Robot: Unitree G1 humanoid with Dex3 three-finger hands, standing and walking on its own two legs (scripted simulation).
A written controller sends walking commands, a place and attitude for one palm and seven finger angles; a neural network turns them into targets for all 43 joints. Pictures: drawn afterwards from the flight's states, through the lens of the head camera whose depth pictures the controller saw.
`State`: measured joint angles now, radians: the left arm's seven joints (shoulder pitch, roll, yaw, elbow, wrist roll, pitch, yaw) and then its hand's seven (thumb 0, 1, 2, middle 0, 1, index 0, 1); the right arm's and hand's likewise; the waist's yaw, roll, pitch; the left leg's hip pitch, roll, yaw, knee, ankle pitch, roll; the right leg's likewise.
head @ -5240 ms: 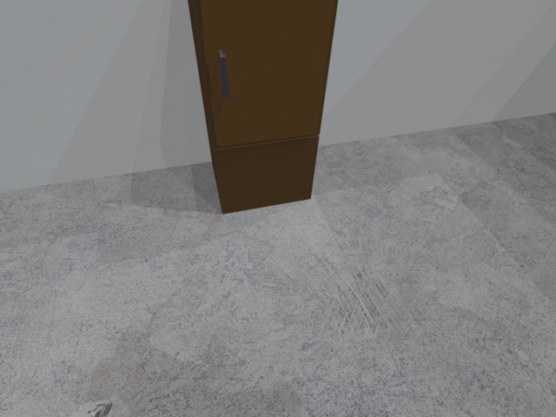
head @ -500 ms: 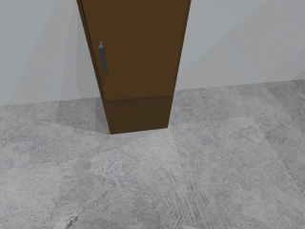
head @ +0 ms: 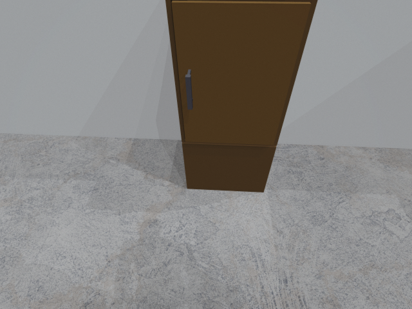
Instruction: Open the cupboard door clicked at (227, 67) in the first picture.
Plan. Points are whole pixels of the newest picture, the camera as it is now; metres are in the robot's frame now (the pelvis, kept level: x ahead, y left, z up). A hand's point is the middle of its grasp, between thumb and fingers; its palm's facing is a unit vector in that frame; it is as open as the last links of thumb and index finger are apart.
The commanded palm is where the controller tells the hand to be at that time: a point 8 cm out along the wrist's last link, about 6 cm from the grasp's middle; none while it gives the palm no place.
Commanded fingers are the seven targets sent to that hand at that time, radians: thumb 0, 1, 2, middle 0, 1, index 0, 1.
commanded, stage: take the last steps up to it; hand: left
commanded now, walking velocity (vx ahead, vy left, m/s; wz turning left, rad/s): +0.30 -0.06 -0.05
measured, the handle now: (189, 89) +0.86 +0.15 -0.05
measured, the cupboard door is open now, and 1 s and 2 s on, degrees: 0 0 0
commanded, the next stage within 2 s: come to a stop and stand still in 0.82 s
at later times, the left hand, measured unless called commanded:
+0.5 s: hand (140, 289) +0.20 +0.19 -0.18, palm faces -0.05 -0.98 -0.18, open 7.4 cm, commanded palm none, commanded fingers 0.00 0.90 0.90 -0.20 -0.30 -0.20 -0.30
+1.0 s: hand (178, 253) +0.29 +0.11 -0.18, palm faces +0.05 -0.99 -0.16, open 7.3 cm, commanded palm none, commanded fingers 0.00 0.90 0.90 -0.20 -0.30 -0.20 -0.30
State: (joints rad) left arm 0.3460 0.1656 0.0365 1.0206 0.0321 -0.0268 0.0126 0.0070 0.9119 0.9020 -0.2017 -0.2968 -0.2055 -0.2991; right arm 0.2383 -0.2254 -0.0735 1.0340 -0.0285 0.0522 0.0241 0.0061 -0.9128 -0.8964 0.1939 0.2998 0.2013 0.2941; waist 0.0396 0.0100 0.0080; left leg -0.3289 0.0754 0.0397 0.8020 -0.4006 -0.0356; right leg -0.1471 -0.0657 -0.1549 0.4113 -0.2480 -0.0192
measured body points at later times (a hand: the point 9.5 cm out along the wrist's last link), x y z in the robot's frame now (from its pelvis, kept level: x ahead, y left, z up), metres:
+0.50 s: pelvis +0.12 +0.00 -0.01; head +0.15 +0.00 +0.44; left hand +0.20 +0.24 -0.17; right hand +0.02 -0.20 -0.16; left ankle +0.00 +0.14 -0.75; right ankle +0.23 -0.13 -0.72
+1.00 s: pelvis +0.30 -0.05 -0.01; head +0.31 -0.05 +0.44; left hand +0.29 +0.16 -0.17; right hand +0.39 -0.28 -0.15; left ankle +0.38 +0.06 -0.73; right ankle +0.25 -0.13 -0.75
